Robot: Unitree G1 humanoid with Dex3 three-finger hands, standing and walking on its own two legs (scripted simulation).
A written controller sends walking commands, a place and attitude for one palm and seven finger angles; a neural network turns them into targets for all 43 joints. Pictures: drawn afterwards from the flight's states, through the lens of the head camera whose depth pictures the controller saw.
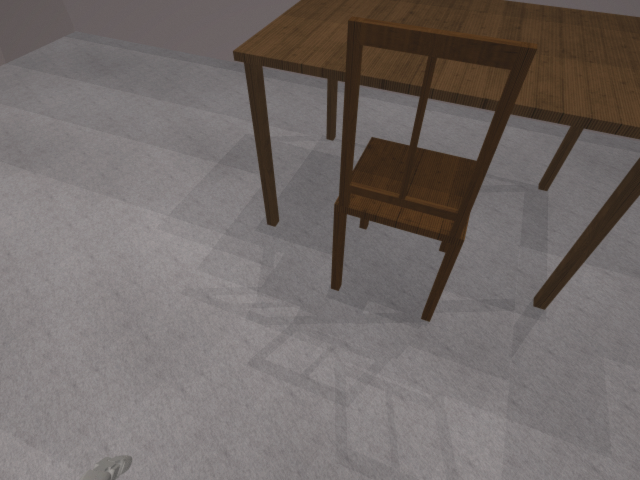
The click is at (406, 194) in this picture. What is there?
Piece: chair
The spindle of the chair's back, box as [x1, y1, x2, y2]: [399, 56, 436, 199]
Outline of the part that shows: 435,57 428,56 399,195 400,198 404,199 435,64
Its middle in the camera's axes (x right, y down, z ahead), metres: +0.22 -0.24 +0.91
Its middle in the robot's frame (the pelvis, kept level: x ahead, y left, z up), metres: +0.85 -0.19 -0.04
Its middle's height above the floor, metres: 0.72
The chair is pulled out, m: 0.00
